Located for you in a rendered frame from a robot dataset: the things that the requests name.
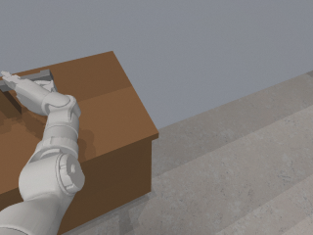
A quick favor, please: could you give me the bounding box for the left robot forearm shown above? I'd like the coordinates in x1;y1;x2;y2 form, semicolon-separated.
19;91;81;196

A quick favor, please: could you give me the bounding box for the tap lever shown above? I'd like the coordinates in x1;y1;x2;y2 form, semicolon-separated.
0;69;54;92

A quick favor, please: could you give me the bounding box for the counter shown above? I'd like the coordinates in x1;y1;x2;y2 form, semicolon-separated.
0;51;159;235

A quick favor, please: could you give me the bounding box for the robot left hand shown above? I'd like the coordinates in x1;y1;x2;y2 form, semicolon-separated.
1;70;58;116

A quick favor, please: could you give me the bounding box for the left robot upper arm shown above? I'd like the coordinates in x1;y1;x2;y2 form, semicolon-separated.
0;153;85;235

